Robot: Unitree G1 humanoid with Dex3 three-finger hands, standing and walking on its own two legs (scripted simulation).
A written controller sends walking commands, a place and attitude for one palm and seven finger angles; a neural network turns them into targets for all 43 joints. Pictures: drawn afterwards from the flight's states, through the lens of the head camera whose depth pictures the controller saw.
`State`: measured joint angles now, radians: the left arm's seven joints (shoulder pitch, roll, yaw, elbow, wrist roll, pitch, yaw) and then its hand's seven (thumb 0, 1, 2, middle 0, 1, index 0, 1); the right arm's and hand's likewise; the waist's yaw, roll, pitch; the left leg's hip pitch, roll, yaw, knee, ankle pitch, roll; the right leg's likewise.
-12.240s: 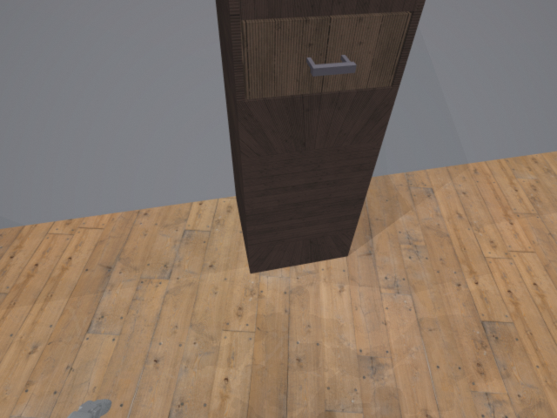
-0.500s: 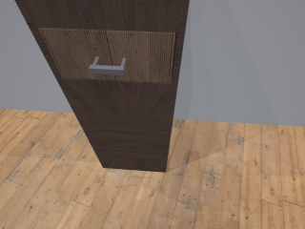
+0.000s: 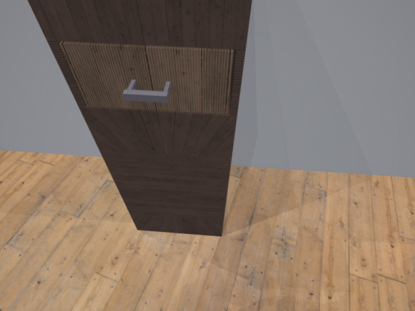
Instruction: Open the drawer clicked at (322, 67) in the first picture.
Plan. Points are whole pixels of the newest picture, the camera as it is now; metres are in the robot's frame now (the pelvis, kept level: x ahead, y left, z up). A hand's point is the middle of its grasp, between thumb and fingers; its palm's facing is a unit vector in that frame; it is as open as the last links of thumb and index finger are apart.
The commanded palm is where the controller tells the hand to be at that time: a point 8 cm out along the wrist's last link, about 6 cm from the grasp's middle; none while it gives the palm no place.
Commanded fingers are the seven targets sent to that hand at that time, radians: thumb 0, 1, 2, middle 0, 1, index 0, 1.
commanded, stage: look again from close up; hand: left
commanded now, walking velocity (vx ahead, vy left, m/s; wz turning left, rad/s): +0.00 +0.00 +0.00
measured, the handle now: (148, 90) +0.56 +0.17 +0.12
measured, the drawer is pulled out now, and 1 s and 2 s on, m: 0.00 0.00 0.00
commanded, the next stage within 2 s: shuffle to correct the standing spot in 0.50 s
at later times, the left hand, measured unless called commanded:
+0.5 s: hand out of the picture +0.02 +0.21 -0.17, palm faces +0.03 -0.98 -0.22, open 7.4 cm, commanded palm none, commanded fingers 0.00 0.90 0.90 -0.20 -0.30 -0.20 -0.30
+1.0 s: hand out of the picture -0.12 +0.19 -0.17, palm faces +0.09 -0.98 -0.18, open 7.4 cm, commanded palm none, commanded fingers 0.00 0.90 0.90 -0.20 -0.30 -0.20 -0.30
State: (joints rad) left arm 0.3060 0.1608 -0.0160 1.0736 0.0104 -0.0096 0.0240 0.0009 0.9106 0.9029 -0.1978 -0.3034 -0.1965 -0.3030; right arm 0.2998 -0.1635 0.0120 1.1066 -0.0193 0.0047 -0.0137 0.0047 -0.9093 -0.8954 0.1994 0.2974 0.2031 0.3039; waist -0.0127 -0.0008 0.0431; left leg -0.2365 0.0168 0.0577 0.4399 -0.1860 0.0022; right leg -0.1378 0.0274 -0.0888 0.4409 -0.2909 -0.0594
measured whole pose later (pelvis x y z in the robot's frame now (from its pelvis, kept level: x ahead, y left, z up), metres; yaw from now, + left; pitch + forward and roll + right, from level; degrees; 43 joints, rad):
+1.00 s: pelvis -0.03 +0.03 +0.00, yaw -1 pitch -1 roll +0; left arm 0.49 0.12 0.04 1.09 0.03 0.03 0.03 0.00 0.91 0.90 -0.20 -0.30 -0.19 -0.30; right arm 0.35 -0.16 -0.04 1.11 -0.02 0.04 -0.03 0.01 -0.91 -0.90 0.20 0.30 0.20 0.30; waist 0.01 0.01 -0.02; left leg -0.37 0.01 0.08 0.71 -0.36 0.03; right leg -0.15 0.02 -0.11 0.43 -0.26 -0.06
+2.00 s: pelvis +0.04 -0.02 -0.01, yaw +0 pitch -1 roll -1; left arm 0.15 0.16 0.06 0.95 0.03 0.03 0.04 -0.01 0.92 0.90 -0.20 -0.30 -0.20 -0.30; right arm 0.19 -0.19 -0.07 0.98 -0.02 0.05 -0.01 0.00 -0.91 -0.90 0.20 0.30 0.20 0.30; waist 0.01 -0.02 0.07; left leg -0.34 0.02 0.06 0.77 -0.41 -0.03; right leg -0.37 -0.10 -0.13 0.55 -0.16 0.03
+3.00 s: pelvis -0.02 +0.01 +0.00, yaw -1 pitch -1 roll +0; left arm 0.39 0.08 0.01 1.15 0.01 0.01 0.05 0.00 0.91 0.90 -0.20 -0.30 -0.19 -0.30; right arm 0.36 -0.10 -0.01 1.17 -0.02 0.02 -0.03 0.00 -0.91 -0.90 0.20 0.30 0.20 0.30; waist -0.01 0.00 0.00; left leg -0.24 -0.04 0.12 0.37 -0.12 0.07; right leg -0.16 0.01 -0.06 0.43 -0.26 -0.03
